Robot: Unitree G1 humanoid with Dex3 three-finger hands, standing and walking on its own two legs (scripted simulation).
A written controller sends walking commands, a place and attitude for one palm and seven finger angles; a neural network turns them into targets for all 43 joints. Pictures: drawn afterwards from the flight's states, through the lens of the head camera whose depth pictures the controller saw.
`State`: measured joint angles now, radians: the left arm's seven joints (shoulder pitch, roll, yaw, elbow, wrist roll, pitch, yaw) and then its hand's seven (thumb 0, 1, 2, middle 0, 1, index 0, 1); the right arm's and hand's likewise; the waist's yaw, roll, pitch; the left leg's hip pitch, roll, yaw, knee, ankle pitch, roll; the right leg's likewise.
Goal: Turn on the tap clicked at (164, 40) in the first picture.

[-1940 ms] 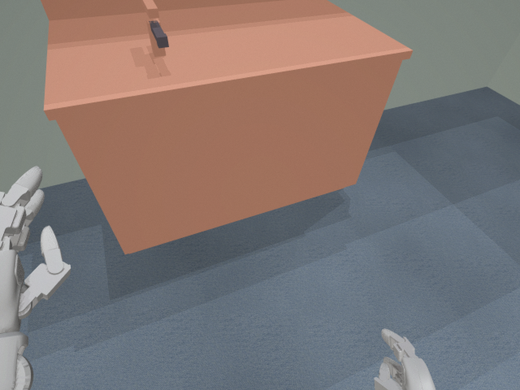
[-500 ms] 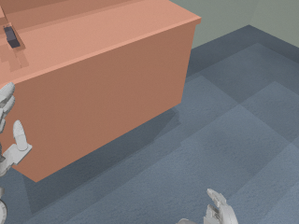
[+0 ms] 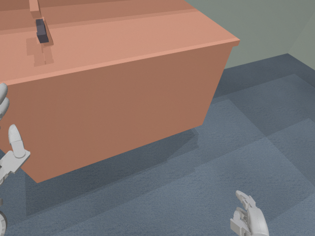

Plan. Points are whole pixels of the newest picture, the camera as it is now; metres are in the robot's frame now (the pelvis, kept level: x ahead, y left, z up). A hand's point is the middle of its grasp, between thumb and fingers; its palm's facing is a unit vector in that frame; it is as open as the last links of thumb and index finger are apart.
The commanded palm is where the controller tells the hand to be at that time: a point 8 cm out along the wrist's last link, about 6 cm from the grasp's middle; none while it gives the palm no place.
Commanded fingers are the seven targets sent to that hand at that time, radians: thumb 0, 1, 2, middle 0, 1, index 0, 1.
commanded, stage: take the last steps up to it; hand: left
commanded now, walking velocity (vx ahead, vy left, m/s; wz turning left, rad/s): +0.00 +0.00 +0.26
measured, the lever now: (42, 37) +0.68 +0.45 +0.13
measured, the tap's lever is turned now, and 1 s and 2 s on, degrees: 0 0 0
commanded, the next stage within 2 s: none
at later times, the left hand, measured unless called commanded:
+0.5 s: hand (21, 187) +0.16 +0.23 +0.18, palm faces +0.52 -0.75 -0.41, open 7.5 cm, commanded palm +0.10 +0.26 +0.19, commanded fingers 0.00 0.90 0.90 -0.20 -0.30 -0.20 -0.30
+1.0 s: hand (48, 150) +0.22 +0.22 +0.18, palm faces +0.54 -0.71 -0.46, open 7.4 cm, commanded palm +0.16 +0.25 +0.19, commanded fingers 0.00 0.90 0.90 -0.20 -0.30 -0.20 -0.30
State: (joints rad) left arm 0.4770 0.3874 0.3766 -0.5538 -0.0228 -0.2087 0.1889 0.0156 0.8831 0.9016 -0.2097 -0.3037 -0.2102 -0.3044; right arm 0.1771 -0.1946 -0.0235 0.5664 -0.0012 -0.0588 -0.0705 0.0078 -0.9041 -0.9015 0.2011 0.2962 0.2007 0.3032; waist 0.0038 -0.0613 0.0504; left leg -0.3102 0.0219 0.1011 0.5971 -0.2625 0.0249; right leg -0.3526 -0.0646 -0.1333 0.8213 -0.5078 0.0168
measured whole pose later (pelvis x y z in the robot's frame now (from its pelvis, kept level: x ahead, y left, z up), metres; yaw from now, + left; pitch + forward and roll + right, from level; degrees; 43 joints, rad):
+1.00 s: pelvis +0.04 -0.05 +0.00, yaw +8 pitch -1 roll +1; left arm 0.42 0.33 0.33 -0.41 0.00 -0.20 0.15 0.02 0.88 0.90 -0.21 -0.30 -0.21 -0.30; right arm 0.21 -0.19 0.01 0.69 0.00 -0.07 -0.06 0.01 -0.90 -0.90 0.21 0.30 0.21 0.30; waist 0.03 0.06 0.03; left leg -0.40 0.05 0.05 1.03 -0.45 0.00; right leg -0.33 -0.06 -0.17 0.64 -0.29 -0.06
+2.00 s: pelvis +0.25 -0.03 +0.02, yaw +8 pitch +0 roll +2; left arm 0.52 0.37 0.35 -0.54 -0.01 -0.24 0.16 0.02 0.88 0.90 -0.21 -0.30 -0.21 -0.30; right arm 0.18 -0.27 -0.04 0.62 0.00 -0.06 -0.06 0.01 -0.90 -0.90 0.20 0.30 0.20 0.30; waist -0.02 -0.03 0.08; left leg -0.48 0.08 0.09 0.81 -0.29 -0.01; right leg -0.25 -0.06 -0.17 0.48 -0.24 -0.05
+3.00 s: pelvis +0.27 +0.00 +0.01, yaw +8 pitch -1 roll +1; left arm 0.53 0.39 0.37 -0.53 -0.02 -0.19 0.18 0.02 0.88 0.90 -0.21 -0.30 -0.21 -0.30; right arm 0.22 -0.22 0.00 0.59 0.01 -0.03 -0.08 0.01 -0.90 -0.90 0.20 0.30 0.20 0.30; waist 0.02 -0.04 0.03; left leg -0.21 0.02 0.07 0.51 -0.28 0.00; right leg -0.33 -0.02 -0.10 0.51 -0.18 -0.02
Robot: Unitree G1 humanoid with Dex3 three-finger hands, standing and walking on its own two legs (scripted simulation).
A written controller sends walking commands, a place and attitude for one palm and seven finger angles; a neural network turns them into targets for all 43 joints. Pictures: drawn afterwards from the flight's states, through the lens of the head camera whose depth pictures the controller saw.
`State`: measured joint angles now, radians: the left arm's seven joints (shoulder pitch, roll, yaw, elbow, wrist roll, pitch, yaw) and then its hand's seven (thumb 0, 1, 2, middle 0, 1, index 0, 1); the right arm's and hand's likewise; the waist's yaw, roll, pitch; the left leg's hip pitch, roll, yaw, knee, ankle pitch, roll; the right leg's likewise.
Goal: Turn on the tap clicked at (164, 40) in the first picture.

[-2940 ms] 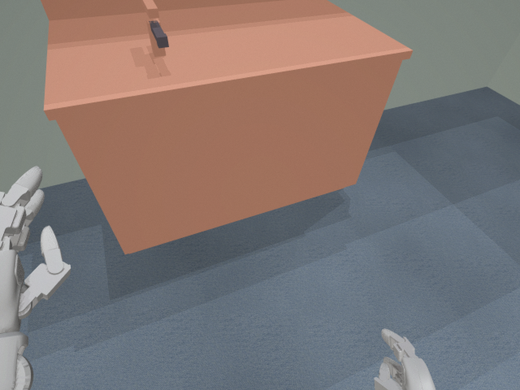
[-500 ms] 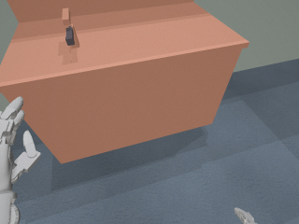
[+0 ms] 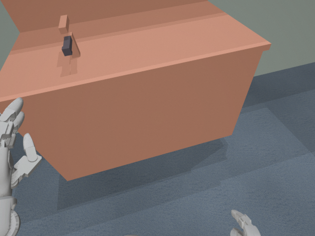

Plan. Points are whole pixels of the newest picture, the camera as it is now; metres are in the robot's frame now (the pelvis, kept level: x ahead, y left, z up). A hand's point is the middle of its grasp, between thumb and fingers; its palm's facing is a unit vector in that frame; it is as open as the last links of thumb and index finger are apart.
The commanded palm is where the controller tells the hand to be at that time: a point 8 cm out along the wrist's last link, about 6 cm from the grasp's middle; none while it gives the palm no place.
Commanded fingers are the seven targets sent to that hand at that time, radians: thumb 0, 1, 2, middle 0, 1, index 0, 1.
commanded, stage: take the last steps up to it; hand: left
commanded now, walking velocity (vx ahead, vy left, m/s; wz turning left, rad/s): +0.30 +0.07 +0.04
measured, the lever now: (67, 50) +0.70 +0.41 +0.13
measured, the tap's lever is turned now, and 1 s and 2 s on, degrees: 0 0 0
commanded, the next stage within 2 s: come to a stop and stand still in 1.12 s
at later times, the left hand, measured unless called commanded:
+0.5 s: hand (52, 107) +0.34 +0.27 +0.18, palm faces +0.42 -0.83 -0.37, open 7.5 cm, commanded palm +0.27 +0.30 +0.19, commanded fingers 0.00 0.90 0.90 -0.20 -0.30 -0.20 -0.30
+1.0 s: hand (84, 83) +0.43 +0.22 +0.19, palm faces +0.36 -0.81 -0.46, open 7.5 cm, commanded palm +0.37 +0.27 +0.19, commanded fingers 0.00 0.90 0.90 -0.20 -0.30 -0.20 -0.30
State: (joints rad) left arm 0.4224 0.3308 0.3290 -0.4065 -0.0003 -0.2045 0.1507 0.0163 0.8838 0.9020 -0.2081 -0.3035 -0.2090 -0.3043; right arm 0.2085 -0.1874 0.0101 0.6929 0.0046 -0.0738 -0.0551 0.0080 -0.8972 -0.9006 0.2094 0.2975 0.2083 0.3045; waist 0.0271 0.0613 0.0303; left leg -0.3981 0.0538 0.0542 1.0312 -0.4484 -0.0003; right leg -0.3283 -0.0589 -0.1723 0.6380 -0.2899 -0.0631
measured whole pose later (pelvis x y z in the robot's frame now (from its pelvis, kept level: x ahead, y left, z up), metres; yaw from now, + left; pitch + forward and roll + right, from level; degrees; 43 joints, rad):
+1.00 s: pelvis +0.21 -0.01 +0.02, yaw +1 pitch +0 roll +2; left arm 0.52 0.37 0.35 -0.54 -0.01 -0.24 0.16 0.02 0.88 0.90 -0.21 -0.30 -0.21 -0.30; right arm 0.18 -0.27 -0.04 0.62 0.00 -0.06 -0.06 0.01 -0.90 -0.90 0.20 0.30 0.20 0.30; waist -0.02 -0.03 0.08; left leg -0.48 0.08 0.09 0.81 -0.29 -0.01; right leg -0.25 -0.06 -0.17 0.48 -0.24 -0.05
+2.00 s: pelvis +0.23 +0.01 +0.01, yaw +0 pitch -1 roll +1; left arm 0.53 0.39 0.37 -0.53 -0.02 -0.19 0.18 0.02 0.88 0.90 -0.21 -0.30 -0.21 -0.30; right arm 0.22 -0.22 0.00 0.59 0.01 -0.03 -0.08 0.01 -0.90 -0.90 0.20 0.30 0.20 0.30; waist 0.02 -0.04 0.03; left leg -0.21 0.02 0.07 0.51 -0.28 0.00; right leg -0.33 -0.02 -0.10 0.51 -0.18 -0.02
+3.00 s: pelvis +0.24 +0.02 +0.01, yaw +1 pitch +0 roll +0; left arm 0.48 0.35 0.32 -0.46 -0.01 -0.19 0.16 0.02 0.88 0.90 -0.21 -0.30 -0.21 -0.30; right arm 0.21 -0.19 0.03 0.60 0.00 -0.08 -0.06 0.01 -0.90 -0.90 0.21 0.30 0.21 0.30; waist 0.00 -0.01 0.02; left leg -0.21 0.00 0.05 0.48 -0.27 0.01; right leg -0.30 0.01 -0.05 0.43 -0.13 -0.03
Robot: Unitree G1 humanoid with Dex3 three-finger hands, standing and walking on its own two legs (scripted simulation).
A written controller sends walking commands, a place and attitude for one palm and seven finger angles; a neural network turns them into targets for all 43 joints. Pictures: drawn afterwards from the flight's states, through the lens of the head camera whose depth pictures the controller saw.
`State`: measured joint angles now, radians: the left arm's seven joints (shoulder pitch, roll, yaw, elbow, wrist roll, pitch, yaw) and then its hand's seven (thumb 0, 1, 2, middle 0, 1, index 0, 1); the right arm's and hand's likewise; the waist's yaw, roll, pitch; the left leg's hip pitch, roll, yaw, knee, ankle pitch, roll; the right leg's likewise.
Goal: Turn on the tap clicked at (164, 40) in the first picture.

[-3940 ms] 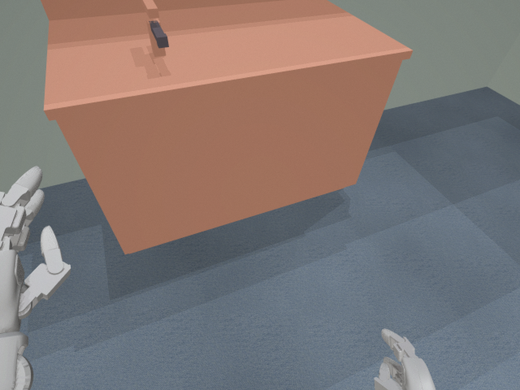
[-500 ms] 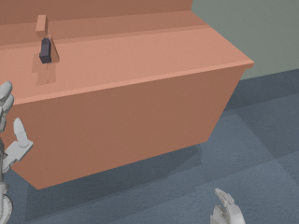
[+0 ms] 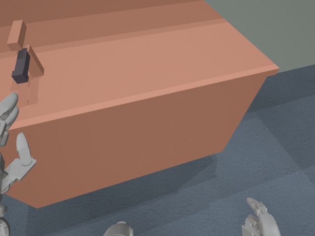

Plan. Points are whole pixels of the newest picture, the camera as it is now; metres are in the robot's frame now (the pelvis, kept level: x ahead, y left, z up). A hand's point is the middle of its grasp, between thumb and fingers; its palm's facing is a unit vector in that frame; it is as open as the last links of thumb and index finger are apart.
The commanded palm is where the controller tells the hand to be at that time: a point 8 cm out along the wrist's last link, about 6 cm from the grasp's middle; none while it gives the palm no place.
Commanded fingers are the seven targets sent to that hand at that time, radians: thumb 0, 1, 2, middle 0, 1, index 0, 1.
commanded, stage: take the last steps up to it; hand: left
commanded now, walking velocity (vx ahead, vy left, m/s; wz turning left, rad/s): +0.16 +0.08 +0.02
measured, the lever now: (20, 76) +0.49 +0.41 +0.11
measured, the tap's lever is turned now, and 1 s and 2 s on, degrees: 0 0 0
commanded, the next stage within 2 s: come to a stop and stand still in 0.12 s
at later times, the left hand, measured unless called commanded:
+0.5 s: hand (31, 128) +0.28 +0.25 +0.17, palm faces +0.39 -0.80 -0.46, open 7.5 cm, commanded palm +0.23 +0.29 +0.17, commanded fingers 0.00 0.90 0.90 -0.20 -0.30 -0.20 -0.30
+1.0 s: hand (7, 161) +0.22 +0.27 +0.16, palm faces +0.43 -0.80 -0.42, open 7.4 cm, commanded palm +0.18 +0.30 +0.17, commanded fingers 0.00 0.90 0.90 -0.20 -0.30 -0.20 -0.30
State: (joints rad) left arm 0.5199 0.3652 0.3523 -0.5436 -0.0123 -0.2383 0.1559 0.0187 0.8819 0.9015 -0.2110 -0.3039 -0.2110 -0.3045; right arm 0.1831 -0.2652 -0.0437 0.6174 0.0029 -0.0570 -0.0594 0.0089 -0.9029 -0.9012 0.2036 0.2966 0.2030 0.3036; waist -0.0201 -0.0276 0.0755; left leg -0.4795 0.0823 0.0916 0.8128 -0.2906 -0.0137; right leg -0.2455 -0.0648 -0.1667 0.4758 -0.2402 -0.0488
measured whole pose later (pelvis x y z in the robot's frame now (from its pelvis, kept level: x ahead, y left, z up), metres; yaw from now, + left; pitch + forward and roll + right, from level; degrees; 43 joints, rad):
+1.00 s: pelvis +0.02 +0.02 -0.01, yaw +0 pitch -1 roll +1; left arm 0.53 0.39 0.37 -0.53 -0.02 -0.19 0.18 0.02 0.88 0.90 -0.21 -0.30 -0.21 -0.30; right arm 0.22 -0.22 0.00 0.59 0.01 -0.03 -0.08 0.01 -0.90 -0.90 0.20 0.30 0.20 0.30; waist 0.02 -0.04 0.03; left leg -0.21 0.02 0.07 0.51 -0.28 0.00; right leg -0.33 -0.02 -0.10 0.51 -0.18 -0.02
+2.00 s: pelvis +0.02 +0.03 +0.00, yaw +1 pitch +0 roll +0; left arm 0.48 0.35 0.32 -0.46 -0.01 -0.19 0.16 0.02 0.88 0.90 -0.21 -0.30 -0.21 -0.30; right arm 0.21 -0.19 0.03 0.60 0.00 -0.08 -0.06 0.01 -0.90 -0.90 0.21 0.30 0.21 0.30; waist 0.00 -0.01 0.02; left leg -0.21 0.00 0.05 0.48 -0.27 0.01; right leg -0.30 0.01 -0.05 0.43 -0.13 -0.03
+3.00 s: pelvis +0.07 +0.06 -0.01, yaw +0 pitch -1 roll -1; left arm 0.38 0.34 0.33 -0.39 -0.03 -0.23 0.10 0.02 0.89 0.90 -0.21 -0.30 -0.21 -0.30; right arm 0.21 -0.21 0.01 0.55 0.00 -0.14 -0.02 0.01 -0.90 -0.90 0.21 0.30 0.21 0.30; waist 0.02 -0.02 -0.01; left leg -0.14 -0.02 0.08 0.55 -0.39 0.06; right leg -0.27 -0.01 -0.02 0.56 -0.27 0.01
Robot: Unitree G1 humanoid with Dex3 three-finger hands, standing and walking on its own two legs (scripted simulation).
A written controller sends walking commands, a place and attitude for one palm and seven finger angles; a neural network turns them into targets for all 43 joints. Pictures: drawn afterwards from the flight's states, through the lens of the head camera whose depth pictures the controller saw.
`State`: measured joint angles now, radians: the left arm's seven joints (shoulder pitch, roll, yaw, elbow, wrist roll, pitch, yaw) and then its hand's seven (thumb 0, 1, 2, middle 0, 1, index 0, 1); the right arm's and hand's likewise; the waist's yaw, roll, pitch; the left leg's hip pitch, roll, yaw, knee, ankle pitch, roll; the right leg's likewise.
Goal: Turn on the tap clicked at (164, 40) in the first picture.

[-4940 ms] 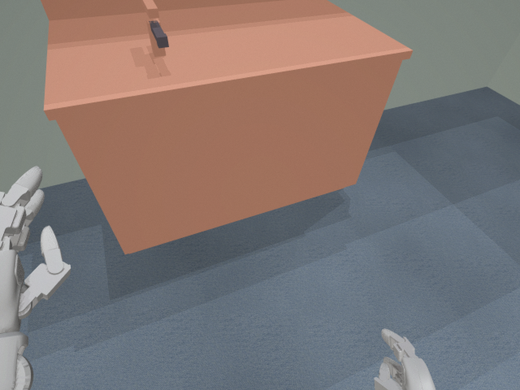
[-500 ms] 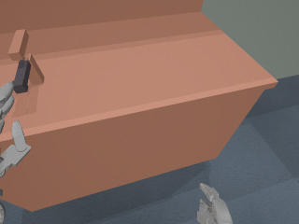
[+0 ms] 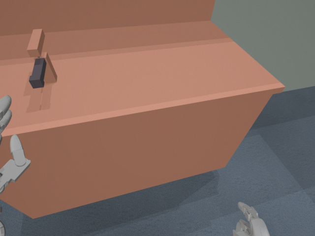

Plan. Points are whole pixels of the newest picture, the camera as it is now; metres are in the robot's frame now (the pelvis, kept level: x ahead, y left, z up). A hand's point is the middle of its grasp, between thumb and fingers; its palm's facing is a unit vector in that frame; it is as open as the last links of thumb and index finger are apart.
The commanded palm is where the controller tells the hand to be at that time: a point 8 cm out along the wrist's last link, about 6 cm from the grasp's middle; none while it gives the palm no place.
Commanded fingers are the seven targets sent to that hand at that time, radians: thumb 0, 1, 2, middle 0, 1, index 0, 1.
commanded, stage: come to a stop and stand still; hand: left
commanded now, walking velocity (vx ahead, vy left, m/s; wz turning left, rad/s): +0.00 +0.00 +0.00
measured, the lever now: (36, 81) +0.47 +0.39 +0.12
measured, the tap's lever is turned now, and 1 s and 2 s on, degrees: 0 0 0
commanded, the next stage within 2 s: look again from close up in 1.22 s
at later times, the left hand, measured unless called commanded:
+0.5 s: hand (20, 173) +0.18 +0.26 +0.16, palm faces +0.41 -0.81 -0.41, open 7.5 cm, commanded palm +0.13 +0.29 +0.18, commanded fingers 0.00 0.90 0.90 -0.20 -0.30 -0.20 -0.30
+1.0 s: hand (32, 157) +0.21 +0.25 +0.16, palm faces +0.41 -0.82 -0.40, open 7.5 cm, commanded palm +0.16 +0.29 +0.18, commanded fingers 0.00 0.90 0.90 -0.20 -0.30 -0.20 -0.30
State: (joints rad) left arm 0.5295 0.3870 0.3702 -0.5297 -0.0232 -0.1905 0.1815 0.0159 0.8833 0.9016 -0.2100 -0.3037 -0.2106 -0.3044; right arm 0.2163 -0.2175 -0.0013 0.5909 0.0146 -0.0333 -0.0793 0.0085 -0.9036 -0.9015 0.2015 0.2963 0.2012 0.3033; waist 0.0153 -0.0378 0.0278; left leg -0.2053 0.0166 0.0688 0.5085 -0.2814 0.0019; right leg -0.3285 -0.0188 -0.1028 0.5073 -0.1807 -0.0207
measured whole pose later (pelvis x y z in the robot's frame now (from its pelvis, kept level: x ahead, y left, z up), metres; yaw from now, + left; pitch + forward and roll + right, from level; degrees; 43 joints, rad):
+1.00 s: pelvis +0.00 +0.01 +0.00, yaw +1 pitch +0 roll +0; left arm 0.48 0.35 0.32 -0.46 -0.01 -0.19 0.16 0.02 0.88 0.90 -0.21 -0.30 -0.21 -0.30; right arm 0.21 -0.19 0.03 0.60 0.00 -0.08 -0.06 0.01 -0.90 -0.90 0.21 0.30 0.21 0.30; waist 0.00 -0.01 0.02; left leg -0.21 0.00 0.05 0.48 -0.27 0.01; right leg -0.30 0.01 -0.05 0.43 -0.13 -0.03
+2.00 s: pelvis +0.05 +0.04 +0.00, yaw +0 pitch -1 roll -1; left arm 0.38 0.34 0.33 -0.39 -0.03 -0.23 0.10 0.02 0.89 0.90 -0.21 -0.30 -0.21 -0.30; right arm 0.21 -0.21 0.01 0.55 0.00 -0.14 -0.02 0.01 -0.90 -0.90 0.21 0.30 0.21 0.30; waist 0.02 -0.02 -0.01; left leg -0.14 -0.02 0.08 0.55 -0.39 0.06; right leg -0.27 -0.01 -0.02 0.56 -0.27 0.01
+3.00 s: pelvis +0.16 +0.08 -0.01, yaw -2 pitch -3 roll +0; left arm 0.42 0.38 0.36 -0.54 -0.03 -0.20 0.15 0.02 0.88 0.90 -0.21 -0.30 -0.21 -0.30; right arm 0.18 -0.23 -0.01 0.58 0.00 -0.12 -0.05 0.01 -0.90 -0.90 0.20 0.30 0.20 0.30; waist 0.03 -0.03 0.08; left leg -0.29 0.04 0.06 0.54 -0.21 0.00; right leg -0.25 -0.01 -0.13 0.58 -0.29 -0.05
